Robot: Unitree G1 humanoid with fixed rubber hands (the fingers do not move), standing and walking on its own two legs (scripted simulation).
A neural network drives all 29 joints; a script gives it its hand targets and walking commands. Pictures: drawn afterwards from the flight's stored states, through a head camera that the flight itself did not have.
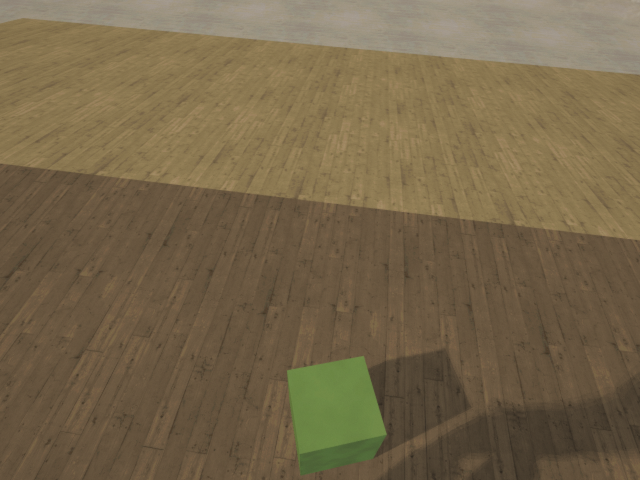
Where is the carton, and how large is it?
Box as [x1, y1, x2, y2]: [287, 356, 386, 475]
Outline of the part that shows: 363,356 287,370 289,400 300,475 372,458 386,433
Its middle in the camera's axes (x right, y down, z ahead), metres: +0.03 +0.49 +1.06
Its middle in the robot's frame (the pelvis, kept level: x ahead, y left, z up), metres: +0.39 -0.04 -0.65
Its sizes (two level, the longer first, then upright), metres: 0.210 0.200 0.250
